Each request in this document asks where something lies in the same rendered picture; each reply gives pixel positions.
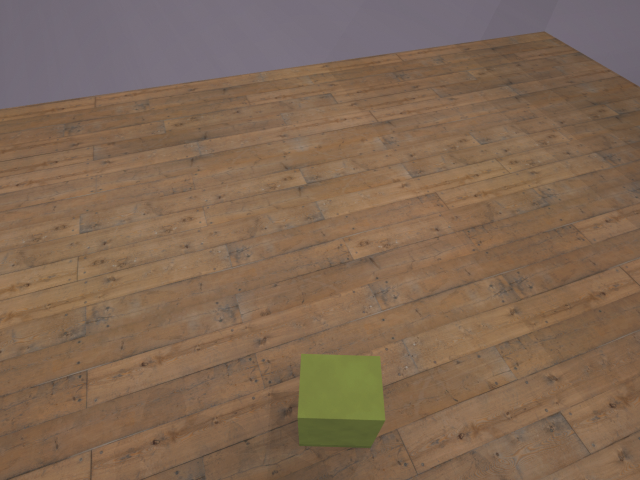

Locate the carton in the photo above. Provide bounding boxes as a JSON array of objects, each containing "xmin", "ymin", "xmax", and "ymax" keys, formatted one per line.
[{"xmin": 298, "ymin": 354, "xmax": 385, "ymax": 448}]

